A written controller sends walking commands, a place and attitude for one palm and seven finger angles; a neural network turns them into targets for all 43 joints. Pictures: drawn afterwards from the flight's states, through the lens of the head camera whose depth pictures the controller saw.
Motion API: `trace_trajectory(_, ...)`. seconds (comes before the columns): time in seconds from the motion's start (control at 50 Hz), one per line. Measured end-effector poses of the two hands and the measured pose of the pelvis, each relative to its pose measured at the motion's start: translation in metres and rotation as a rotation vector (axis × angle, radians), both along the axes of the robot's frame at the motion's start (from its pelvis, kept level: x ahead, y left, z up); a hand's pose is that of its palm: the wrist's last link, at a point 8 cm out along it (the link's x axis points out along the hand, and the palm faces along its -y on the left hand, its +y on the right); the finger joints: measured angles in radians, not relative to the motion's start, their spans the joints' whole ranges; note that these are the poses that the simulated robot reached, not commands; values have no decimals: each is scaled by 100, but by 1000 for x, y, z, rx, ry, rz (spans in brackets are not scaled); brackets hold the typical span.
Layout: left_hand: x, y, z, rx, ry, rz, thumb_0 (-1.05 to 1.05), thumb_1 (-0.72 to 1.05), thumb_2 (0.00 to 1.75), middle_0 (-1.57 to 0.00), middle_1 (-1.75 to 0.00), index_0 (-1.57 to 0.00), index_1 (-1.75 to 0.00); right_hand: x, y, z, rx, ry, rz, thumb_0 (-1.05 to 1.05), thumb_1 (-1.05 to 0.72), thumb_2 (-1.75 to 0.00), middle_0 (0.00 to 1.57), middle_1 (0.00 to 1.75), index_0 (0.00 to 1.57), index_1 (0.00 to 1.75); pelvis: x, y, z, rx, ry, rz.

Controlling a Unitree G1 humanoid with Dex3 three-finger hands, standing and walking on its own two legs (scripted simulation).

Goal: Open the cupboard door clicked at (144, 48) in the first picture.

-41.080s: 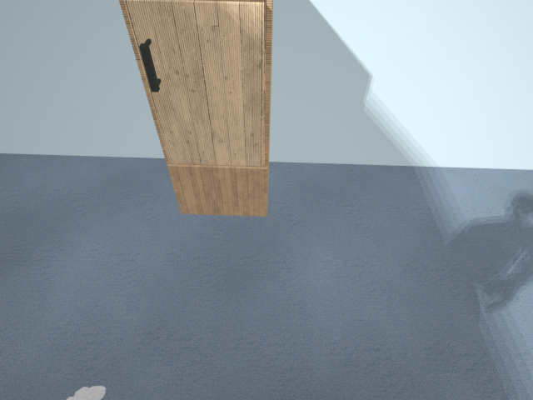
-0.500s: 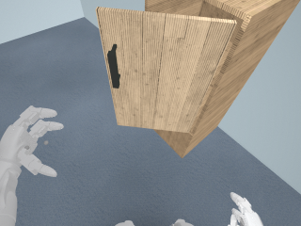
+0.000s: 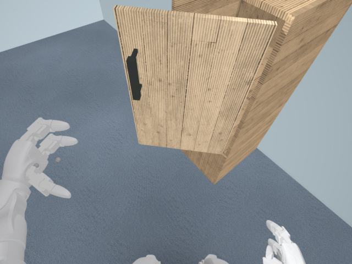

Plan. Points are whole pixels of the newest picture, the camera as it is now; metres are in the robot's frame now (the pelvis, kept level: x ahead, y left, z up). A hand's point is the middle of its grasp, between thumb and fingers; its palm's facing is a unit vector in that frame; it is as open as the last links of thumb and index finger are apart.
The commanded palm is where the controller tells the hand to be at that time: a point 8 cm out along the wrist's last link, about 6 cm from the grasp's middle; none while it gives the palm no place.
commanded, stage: move the hooked fingers beside the handle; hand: left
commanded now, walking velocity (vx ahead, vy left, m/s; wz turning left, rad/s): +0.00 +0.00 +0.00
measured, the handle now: (136, 75) +0.59 +0.16 +0.06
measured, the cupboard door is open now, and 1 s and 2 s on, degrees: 43 43 43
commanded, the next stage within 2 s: none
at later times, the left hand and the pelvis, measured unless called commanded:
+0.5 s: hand (81, 128) +0.39 +0.25 +0.07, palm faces -0.05 -1.00 -0.01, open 14.0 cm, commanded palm +0.37 +0.30 +0.07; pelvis +0.00 +0.00 +0.00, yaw -1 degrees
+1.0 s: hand (99, 104) +0.46 +0.23 +0.06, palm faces -0.05 -1.00 +0.00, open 14.0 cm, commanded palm +0.46 +0.28 +0.06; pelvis +0.00 +0.00 -0.01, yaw -2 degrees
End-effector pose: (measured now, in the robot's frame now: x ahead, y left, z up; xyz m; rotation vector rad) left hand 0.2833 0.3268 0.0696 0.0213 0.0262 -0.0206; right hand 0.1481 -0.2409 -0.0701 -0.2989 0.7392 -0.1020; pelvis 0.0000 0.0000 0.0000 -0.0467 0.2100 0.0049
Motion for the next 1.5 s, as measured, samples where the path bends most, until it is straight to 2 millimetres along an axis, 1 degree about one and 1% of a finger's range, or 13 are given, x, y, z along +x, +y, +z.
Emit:
trace_trajectory(0.16, 32, -12, 2, -5, -6, -34, -1, -50, 30, -30, -120, -30, -120, -14, -7, -5, -9, 45, -31, 1, -90, -90, 20, 30, 20, 30, -1, -1, -1, 4, 13, -6)
trace_trajectory(0.26, 50, -15, 2, -7, -1, -30, -1, -50, 30, -30, -120, -30, -120, -28, -11, -8, -8, 90, -64, 1, -90, -90, 20, 30, 20, 30, 0, -2, -1, 7, 24, -17)
trace_trajectory(0.4, 69, -16, 0, -8, 3, -23, -1, -50, 30, -30, -120, -30, -120, -51, -17, -15, -15, 176, -107, 1, -90, -90, 20, 30, 20, 30, 1, -1, -1, 8, 41, -25)
trace_trajectory(0.54, 94, -23, -3, -13, 3, -36, -1, -50, 30, -30, -120, -30, -120, -69, -21, -21, -27, 255, -138, 1, -91, -90, 20, 30, 20, 30, 2, 1, -3, 6, 59, -25)
trace_trajectory(0.66, 117, -30, -3, -16, 2, -40, -1, -50, 30, -30, -120, -30, -120, -80, -21, -23, -27, 299, -165, 1, -91, -90, 20, 30, 20, 30, 3, 2, -4, 5, 76, -33)
trace_trajectory(0.76, 131, -35, -1, -13, -2, -43, -1, -50, 30, -30, -120, -30, -120, -89, -19, -25, -20, 335, -185, 1, -91, -90, 20, 30, 20, 30, 5, 3, -4, 4, 88, -38)
trace_trajectory(0.9, 150, -37, -4, -13, 5, -29, -1, -50, 30, -30, -120, -30, -120, -104, -19, -30, -25, 403, -205, 1, -91, -90, 20, 30, 20, 30, 4, 4, -7, 2, 106, -39)
trace_trajectory(0.96, 157, -39, -3, -12, -2, -32, -1, -50, 30, -30, -120, -30, -120, -111, -19, -31, -27, 434, -215, 1, -91, -90, 20, 30, 20, 30, 4, 4, -8, 0, 113, -39)
trace_trajectory(1.06, 175, -41, -7, -17, 22, -32, -1, -50, 30, -30, -120, -30, -120, -125, -20, -34, -42, 485, -230, 1, -91, -90, 20, 30, 20, 30, 2, 4, -12, -4, 132, -36)
trace_trajectory(1.18, 196, -46, -3, -11, 0, -38, -1, -50, 30, -30, -120, -30, -120, -143, -21, -34, -50, 550, -259, 0, -91, -90, 20, 30, 20, 30, 3, 5, -14, -9, 157, -39)
trace_trajectory(1.34, 222, -58, -7, -11, 29, -37, -1, -50, 30, -30, -120, -30, -120, -165, -17, -35, -47, 630, -289, 0, -91, -90, 20, 30, 20, 30, 5, 6, -17, -13, 185, -42)
trace_trajectory(1.42, 234, -62, -4, -10, 4, -30, -1, -50, 30, -30, -120, -30, -120, -174, -15, -34, -43, 658, -310, 0, -91, -90, 20, 30, 20, 30, 6, 6, -18, -15, 200, -49)
trace_trajectory(1.5, 245, -64, -4, -12, 18, -31, -1, -50, 30, -30, -120, -30, -120, -182, -12, -33, -37, 685, -325, 0, -91, -90, 20, 30, 20, 30, 8, 6, -19, -18, 209, -52)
